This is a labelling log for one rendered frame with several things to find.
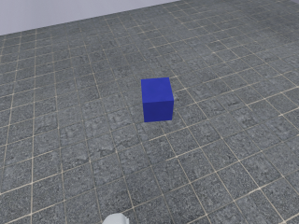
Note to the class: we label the carton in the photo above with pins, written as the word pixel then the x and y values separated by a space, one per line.
pixel 157 99

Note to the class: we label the left robot thigh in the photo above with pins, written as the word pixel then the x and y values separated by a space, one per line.
pixel 117 218

